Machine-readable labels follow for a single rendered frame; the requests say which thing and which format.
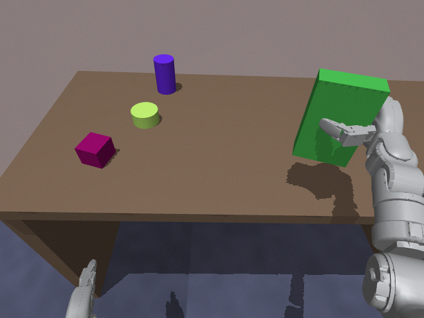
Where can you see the right robot hand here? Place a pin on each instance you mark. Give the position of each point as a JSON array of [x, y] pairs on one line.
[[388, 119]]

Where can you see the left robot hand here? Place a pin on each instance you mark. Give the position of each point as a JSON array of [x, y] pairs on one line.
[[82, 299]]

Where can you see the right robot arm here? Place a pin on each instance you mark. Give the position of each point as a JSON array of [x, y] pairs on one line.
[[394, 278]]

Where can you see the desk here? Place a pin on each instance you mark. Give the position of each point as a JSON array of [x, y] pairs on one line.
[[221, 153]]

